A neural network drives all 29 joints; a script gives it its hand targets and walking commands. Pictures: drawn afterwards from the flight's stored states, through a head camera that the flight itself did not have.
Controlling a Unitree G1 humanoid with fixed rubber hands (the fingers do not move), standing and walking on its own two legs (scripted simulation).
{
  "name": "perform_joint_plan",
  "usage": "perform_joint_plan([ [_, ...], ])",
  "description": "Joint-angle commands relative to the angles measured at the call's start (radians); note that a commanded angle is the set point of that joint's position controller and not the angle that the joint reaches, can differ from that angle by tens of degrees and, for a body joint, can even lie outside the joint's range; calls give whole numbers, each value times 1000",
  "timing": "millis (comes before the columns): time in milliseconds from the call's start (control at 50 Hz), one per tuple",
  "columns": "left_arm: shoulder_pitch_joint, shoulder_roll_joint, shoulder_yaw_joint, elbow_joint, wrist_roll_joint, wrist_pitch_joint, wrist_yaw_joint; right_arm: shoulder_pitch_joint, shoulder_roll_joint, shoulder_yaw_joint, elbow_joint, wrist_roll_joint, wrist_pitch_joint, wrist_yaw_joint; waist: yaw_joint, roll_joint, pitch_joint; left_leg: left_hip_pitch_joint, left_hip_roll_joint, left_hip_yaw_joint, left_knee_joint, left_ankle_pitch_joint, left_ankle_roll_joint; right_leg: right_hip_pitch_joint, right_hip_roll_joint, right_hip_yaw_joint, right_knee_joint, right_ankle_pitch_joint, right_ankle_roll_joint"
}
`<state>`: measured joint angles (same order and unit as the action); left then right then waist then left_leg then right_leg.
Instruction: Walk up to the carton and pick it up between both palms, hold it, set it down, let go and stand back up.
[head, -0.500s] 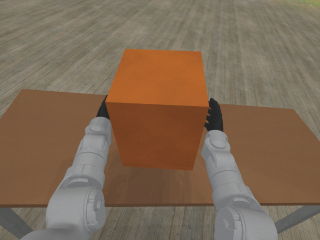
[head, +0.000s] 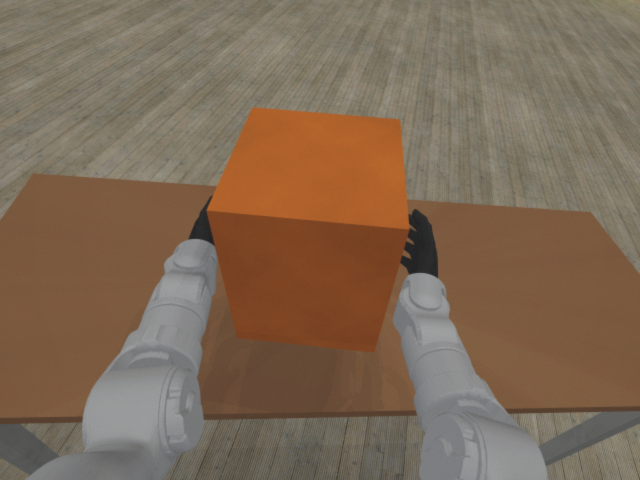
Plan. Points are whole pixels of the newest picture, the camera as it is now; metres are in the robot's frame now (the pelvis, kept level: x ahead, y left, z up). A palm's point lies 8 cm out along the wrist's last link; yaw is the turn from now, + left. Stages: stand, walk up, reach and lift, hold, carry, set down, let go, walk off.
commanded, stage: set down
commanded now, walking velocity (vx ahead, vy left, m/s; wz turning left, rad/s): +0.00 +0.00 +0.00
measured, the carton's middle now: (315, 233) +0.43 +0.00 +0.08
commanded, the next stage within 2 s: none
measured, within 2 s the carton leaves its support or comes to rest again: rests again in 1.48 s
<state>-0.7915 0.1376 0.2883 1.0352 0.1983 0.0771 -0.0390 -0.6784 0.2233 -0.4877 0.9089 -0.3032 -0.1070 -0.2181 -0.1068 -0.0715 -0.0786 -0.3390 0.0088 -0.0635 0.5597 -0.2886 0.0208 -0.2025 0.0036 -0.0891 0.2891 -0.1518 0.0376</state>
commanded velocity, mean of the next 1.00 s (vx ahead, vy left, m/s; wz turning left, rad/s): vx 0.00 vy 0.00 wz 0.00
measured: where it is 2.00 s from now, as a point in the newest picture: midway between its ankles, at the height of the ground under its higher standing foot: outside the picture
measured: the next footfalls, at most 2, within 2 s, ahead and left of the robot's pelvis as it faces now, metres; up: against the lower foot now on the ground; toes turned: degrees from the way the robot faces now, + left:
none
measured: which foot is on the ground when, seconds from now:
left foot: down 0.00-1.00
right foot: down 0.00-1.00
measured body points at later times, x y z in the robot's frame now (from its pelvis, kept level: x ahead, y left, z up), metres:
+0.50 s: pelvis +0.01 +0.00 +0.00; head +0.04 +0.07 +0.44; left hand +0.44 +0.15 +0.04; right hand +0.37 -0.14 +0.05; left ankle +0.00 +0.09 -0.74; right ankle -0.01 -0.15 -0.74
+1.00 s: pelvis +0.01 +0.00 +0.00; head +0.06 +0.06 +0.44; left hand +0.44 +0.14 +0.01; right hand +0.36 -0.14 +0.02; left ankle +0.00 +0.09 -0.74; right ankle -0.01 -0.15 -0.74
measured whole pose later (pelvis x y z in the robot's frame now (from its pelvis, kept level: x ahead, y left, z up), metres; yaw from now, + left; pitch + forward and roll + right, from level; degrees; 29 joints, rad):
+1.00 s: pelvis +0.01 +0.00 +0.00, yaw +0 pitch +6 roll -4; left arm -0.85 0.17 0.29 1.30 0.25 -0.15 -0.06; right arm -0.65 0.25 -0.64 1.13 -0.41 -0.41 -0.28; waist -0.11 -0.08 -0.01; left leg -0.35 0.01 -0.06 0.56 -0.30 0.02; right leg -0.22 0.00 -0.09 0.29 -0.17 0.04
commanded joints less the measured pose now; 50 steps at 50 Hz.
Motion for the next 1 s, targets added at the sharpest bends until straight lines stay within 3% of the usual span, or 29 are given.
perform_joint_plan([
  [0, -906, -680, -262, -57, -18, -132, -232, -742, 553, 262, -28, -60, -113, 86, -117, 243, -545, 204, -18, 125, -136, 488, -143, 254, -1, 18, 59, 387, -13],
  [120, -884, -676, -227, 16, 13, -156, -236, -745, 563, 240, -5, -84, -151, 81, -102, 243, -546, 174, -14, 126, -125, 497, -144, 244, -1, 19, 59, 404, -16],
  [240, -915, -641, -189, 71, 30, -184, -242, -745, 559, 196, 27, -128, -177, 70, -108, 225, -534, 112, -15, 130, -131, 439, -140, 252, -7, 15, 67, 409, -15],
  [320, -888, -628, -153, 118, 59, -200, -244, -721, 569, 181, 49, -152, -193, 68, -91, 221, -527, 80, -15, 136, -131, 431, -134, 256, -12, 18, 74, 424, -16],
  [800, -800, -616, -127, 192, 129, -306, -210, -640, 557, 136, 211, -206, -364, 68, -49, 260, -555, 113, 12, 129, -65, 645, -168, 130, 7, -9, 72, 463, -39],
  [840, -777, -602, -103, 224, 139, -312, -210, -646, 553, 137, 198, -212, -377, 71, -29, 235, -552, 87, 14, 134, -64, 630, -159, 148, 5, -6, 76, 469, -40],
  [980, -769, -597, -118, 233, 142, -352, -198, -625, 541, 121, 238, -217, -417, 75, -30, 254, -554, 102, 22, 130, -44, 667, -168, 91, 10, -15, 74, 452, -47],
])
